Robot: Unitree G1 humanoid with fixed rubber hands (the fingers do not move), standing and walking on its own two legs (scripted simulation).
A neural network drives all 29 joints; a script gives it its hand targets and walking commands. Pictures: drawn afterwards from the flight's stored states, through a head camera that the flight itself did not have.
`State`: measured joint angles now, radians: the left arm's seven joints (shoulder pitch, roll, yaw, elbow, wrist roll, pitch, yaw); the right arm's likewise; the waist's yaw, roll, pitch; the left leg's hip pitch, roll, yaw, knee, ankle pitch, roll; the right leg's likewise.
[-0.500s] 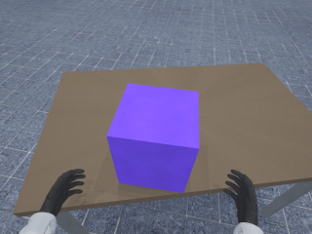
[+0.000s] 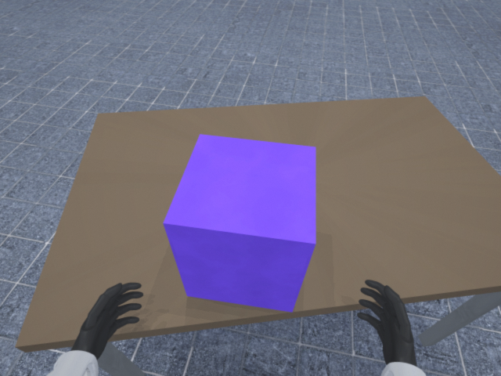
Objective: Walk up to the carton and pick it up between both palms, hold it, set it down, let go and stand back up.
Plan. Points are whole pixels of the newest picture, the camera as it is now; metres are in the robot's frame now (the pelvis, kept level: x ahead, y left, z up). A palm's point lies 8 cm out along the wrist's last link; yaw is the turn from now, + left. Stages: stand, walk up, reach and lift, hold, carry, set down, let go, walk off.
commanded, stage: set down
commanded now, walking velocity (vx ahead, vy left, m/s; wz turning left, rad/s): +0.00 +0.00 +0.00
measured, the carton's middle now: (247, 226) +0.37 +0.00 +0.00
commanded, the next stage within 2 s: let go in 1.46 s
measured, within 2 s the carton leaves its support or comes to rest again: neither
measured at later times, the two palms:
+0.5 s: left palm (103, 345) +0.19 +0.23 -0.03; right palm (394, 353) +0.15 -0.21 -0.02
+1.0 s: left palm (112, 351) +0.19 +0.22 -0.04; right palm (398, 354) +0.15 -0.22 -0.05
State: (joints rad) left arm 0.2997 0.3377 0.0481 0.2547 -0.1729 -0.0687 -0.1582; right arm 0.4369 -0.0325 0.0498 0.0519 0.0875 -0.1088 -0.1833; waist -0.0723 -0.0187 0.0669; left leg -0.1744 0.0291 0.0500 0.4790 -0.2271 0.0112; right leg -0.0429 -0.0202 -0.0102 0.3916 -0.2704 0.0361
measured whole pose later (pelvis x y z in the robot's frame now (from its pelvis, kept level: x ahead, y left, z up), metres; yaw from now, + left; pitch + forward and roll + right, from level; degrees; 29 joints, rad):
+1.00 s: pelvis +0.01 -0.01 +0.00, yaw +0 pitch -5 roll +0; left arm 0.29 0.25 0.05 0.30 -0.09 0.13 -0.07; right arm 0.30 -0.15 0.05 0.41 0.09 -0.15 -0.04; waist -0.07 -0.01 0.07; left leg -0.15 0.03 0.05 0.45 -0.22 0.00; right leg -0.03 -0.02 -0.01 0.39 -0.28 0.02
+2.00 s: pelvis +0.00 -0.02 +0.00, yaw +0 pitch -6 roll +0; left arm 0.21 0.23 0.05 0.40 -0.06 0.13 -0.04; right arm 0.19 -0.23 0.05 0.63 0.06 -0.14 0.01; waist -0.07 0.03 0.07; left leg -0.14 0.03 0.05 0.45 -0.21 -0.01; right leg -0.04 -0.01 -0.01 0.43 -0.29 0.01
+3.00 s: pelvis +0.01 -0.02 +0.00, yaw +0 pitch -3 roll +0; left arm 0.23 0.36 0.05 0.54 -0.05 -0.02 -0.02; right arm 0.18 -0.39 0.05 0.85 0.05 -0.05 0.02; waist -0.07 0.02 0.01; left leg -0.19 0.03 0.05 0.49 -0.24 -0.01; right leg -0.11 -0.02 -0.01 0.49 -0.33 0.01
